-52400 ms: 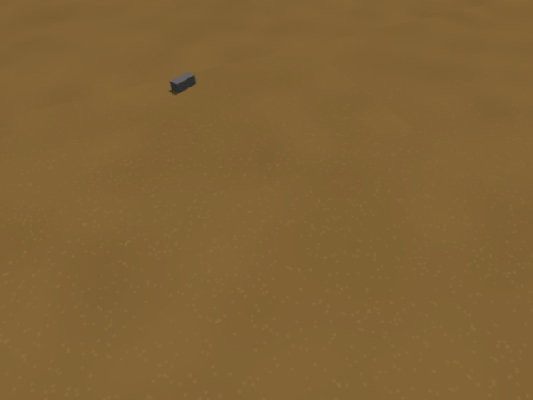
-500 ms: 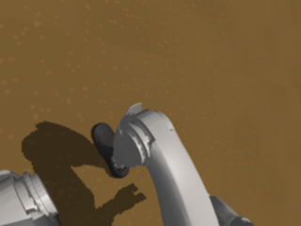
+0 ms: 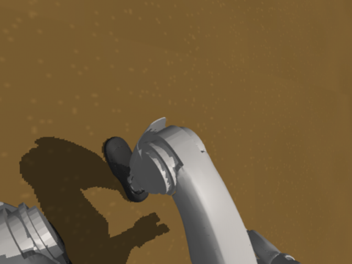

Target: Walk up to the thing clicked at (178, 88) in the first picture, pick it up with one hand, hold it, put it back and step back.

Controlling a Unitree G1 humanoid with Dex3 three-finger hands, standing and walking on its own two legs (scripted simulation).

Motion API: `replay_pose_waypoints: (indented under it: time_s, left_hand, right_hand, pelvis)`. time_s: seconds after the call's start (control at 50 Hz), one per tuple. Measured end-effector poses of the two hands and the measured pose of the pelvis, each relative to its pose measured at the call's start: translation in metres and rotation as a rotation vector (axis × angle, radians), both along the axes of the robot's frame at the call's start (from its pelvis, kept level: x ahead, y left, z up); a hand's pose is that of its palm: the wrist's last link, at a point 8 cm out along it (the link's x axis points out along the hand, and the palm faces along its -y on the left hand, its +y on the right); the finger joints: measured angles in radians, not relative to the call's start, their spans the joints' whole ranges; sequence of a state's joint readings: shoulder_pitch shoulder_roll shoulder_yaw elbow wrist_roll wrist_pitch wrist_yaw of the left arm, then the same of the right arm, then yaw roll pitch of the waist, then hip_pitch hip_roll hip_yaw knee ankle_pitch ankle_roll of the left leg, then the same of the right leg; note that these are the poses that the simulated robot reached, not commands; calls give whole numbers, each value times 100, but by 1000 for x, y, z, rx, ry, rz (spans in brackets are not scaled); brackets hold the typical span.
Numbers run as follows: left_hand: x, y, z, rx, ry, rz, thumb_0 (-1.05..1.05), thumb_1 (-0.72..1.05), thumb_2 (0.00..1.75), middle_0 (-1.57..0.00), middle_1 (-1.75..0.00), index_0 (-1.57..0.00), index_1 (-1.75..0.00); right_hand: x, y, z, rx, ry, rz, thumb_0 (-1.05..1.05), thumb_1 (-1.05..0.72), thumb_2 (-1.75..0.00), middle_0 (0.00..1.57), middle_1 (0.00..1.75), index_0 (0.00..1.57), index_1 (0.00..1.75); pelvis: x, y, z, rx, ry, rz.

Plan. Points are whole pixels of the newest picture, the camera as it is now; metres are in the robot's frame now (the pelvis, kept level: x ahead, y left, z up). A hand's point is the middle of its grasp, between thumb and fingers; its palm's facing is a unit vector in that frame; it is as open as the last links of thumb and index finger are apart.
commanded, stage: rest palm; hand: left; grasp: from above
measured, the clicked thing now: out of the picture +0.56 +0.30 -0.30
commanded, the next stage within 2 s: close in 0.84 s
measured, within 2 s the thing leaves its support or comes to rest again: neither
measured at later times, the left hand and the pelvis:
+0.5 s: hand out of the picture +0.54 +0.28 -0.26, palm faces -0.43 -0.14 -0.89, open 11.2 cm; pelvis +0.00 +0.00 +0.00, yaw +0 degrees
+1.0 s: hand out of the picture +0.54 +0.28 -0.27, palm faces -0.44 -0.14 -0.89, open 11.1 cm; pelvis +0.00 +0.00 +0.00, yaw -1 degrees
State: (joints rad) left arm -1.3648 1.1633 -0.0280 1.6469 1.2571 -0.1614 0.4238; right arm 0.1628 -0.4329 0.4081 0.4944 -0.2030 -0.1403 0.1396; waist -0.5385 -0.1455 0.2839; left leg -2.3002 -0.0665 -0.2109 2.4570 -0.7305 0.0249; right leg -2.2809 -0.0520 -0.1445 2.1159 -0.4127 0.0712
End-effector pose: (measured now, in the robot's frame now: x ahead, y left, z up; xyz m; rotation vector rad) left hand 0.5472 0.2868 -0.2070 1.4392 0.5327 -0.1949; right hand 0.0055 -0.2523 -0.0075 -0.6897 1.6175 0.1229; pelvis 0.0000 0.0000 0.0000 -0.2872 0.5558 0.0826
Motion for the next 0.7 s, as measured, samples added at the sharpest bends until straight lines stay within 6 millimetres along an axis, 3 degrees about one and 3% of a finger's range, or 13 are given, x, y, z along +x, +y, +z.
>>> replay_pose_waypoints:
  time_s: [0.7]
  left_hand:
    - [1,-1,-2,1,2,-3,0,-1,55,-39,-79,-43,-74]
  right_hand:
    - [-3,6,2,7,10,-8,0,-91,-90,20,30,20,30]
  pelvis:
    - [0,1,2,-9,3,-3]
